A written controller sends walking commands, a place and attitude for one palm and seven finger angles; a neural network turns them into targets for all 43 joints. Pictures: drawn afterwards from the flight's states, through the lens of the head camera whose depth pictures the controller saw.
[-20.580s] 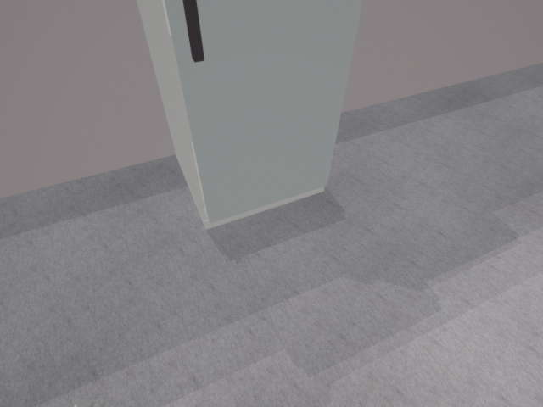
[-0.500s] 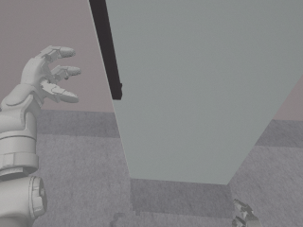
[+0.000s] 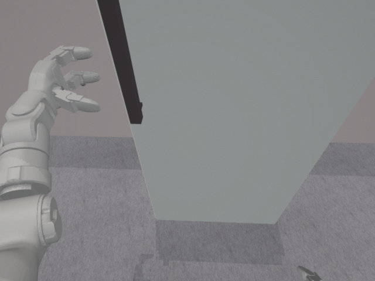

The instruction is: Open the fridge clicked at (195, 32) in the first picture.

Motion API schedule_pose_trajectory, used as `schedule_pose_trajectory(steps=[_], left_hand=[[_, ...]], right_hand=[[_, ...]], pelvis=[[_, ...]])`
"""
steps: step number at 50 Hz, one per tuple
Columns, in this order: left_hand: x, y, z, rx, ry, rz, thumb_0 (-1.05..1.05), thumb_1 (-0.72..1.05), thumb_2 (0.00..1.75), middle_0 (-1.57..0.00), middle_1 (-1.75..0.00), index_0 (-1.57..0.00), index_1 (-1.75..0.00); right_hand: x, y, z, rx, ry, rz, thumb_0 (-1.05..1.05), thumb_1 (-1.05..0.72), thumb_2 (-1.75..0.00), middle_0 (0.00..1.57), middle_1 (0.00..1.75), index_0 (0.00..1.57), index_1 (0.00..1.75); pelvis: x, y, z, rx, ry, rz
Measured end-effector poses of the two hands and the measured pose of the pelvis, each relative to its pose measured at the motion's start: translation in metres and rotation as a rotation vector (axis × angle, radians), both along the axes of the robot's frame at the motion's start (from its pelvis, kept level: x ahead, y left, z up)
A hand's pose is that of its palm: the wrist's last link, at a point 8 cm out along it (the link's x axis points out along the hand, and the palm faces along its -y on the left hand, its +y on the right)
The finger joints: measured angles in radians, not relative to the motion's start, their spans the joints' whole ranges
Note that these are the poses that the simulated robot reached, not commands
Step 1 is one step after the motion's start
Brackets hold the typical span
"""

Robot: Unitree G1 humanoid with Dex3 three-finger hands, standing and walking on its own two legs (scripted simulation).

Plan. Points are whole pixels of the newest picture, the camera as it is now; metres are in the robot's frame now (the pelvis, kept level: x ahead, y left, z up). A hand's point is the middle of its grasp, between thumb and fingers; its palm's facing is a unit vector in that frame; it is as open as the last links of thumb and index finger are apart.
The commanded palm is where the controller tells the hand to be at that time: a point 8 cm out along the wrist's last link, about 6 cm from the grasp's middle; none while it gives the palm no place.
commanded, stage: move the hooked fingers beside the handle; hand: left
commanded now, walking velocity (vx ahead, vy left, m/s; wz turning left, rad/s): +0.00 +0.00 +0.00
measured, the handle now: (126, 60) +0.51 +0.14 +0.24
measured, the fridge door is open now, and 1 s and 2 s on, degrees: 0 0 0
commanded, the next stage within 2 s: feel for the door with the fingertips in 0.84 s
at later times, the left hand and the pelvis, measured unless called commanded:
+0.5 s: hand (82, 84) +0.44 +0.22 +0.22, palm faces +0.01 -1.00 +0.00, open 14.0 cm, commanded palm +0.42 +0.27 +0.22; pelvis -0.01 +0.01 +0.00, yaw +0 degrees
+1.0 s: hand (90, 79) +0.46 +0.21 +0.22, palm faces +0.01 -1.00 -0.01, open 14.0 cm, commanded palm +0.43 +0.25 +0.22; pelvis +0.00 +0.01 +0.00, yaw -1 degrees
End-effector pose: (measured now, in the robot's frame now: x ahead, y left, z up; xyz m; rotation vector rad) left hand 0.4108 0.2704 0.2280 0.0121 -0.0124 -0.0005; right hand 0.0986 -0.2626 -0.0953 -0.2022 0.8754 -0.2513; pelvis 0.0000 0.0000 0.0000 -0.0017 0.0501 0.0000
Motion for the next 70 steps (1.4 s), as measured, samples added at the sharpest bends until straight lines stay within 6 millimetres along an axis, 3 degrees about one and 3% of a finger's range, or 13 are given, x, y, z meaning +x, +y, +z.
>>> schedule_pose_trajectory(steps=[9,17,25,36,51,59,70], left_hand=[[0.016,-0.007,-0.001,-0.015,-0.001,0.000,-0.01,-0.50,0.30,-0.30,-1.20,-0.30,-1.20],[0.011,0.001,-0.005,-0.010,-0.007,0.006,-0.01,-0.50,0.30,-0.30,-1.20,-0.30,-1.20],[0.008,0.007,-0.008,-0.009,0.001,0.011,-0.01,-0.50,0.30,-0.30,-1.20,-0.30,-1.20],[0.018,-0.009,-0.005,-0.024,0.001,-0.013,-0.01,-0.50,0.30,-0.30,-1.20,-0.30,-1.20],[0.025,-0.006,-0.007,0.005,-0.010,0.002,-0.01,-0.50,0.30,-0.30,-1.20,-0.30,-1.20],[0.021,-0.030,-0.010,-0.026,-0.001,-0.032,-0.01,-0.50,0.30,-0.30,-1.20,-0.30,-1.20],[0.015,-0.043,-0.007,-0.018,-0.009,-0.006,-0.01,-0.50,0.30,-0.30,-1.20,-0.30,-1.20]], right_hand=[[-0.019,-0.001,-0.003,-0.001,0.036,-0.029,0.01,-0.90,-0.90,0.20,0.30,0.20,0.30],[-0.036,0.001,-0.006,0.012,0.065,-0.059,0.01,-0.90,-0.90,0.20,0.30,0.20,0.30],[-0.035,0.003,-0.005,-0.006,0.072,-0.037,0.01,-0.90,-0.90,0.20,0.30,0.20,0.30],[-0.026,0.008,-0.003,-0.002,0.035,-0.021,0.01,-0.90,-0.90,0.20,0.30,0.20,0.30],[-0.042,0.005,-0.009,0.004,0.095,-0.049,0.01,-0.90,-0.90,0.20,0.30,0.20,0.30],[-0.027,0.004,-0.009,0.017,0.068,-0.032,0.01,-0.90,-0.90,0.20,0.30,0.20,0.30],[0.004,0.008,-0.001,0.030,-0.016,0.002,0.01,-0.90,-0.90,0.20,0.30,0.20,0.30]], pelvis=[[-0.003,0.002,0.000,-0.002,0.016,-0.010],[-0.002,0.004,0.000,-0.002,0.013,-0.023],[-0.006,0.006,-0.001,-0.008,0.015,-0.007],[-0.008,0.009,-0.002,-0.009,0.024,-0.007],[-0.002,0.007,-0.002,-0.007,0.033,-0.014],[0.001,0.005,-0.002,-0.003,0.022,-0.014],[0.000,0.000,-0.001,0.000,0.007,-0.010]])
